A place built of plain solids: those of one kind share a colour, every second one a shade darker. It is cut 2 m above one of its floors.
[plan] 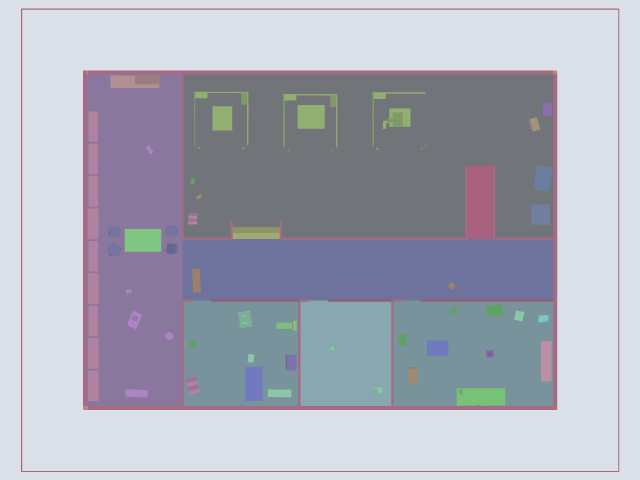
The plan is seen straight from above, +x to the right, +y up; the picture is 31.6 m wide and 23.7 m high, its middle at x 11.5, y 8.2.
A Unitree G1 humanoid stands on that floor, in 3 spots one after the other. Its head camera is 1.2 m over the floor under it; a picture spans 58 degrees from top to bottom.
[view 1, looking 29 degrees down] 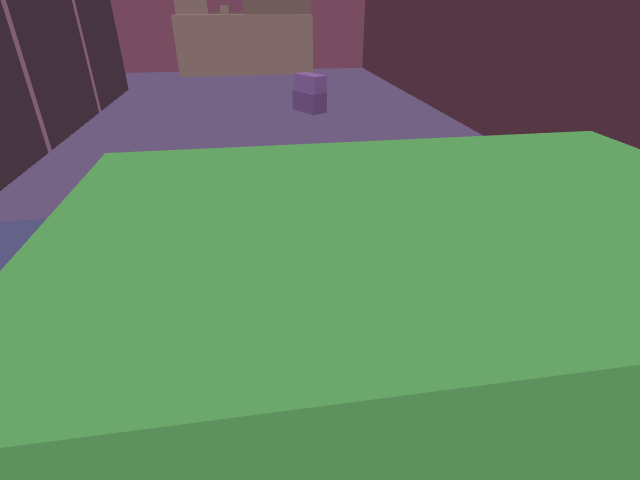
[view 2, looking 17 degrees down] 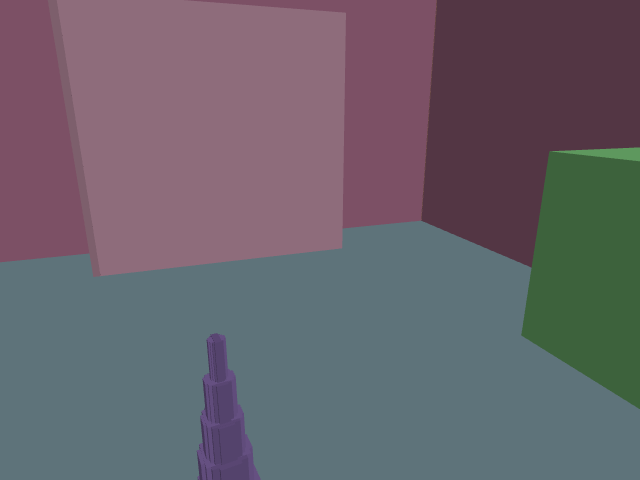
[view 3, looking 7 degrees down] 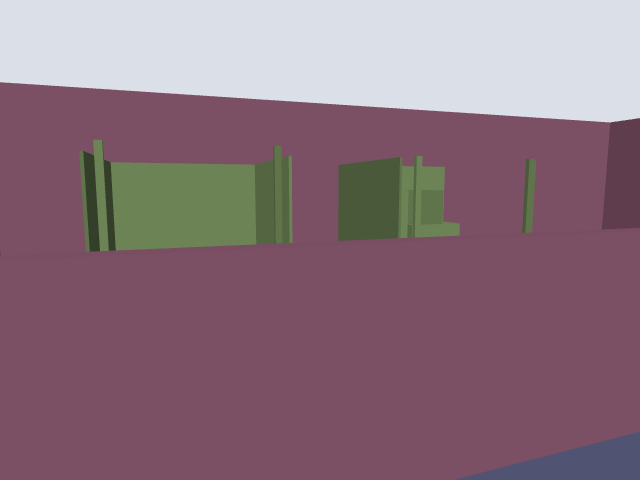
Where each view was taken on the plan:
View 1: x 2.35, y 7.25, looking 81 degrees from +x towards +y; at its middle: break_table_break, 0.92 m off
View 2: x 19.03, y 2.65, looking -20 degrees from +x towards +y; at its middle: shelf_lab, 3.76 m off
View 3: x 10.72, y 6.81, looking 71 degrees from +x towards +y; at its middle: wall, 10.18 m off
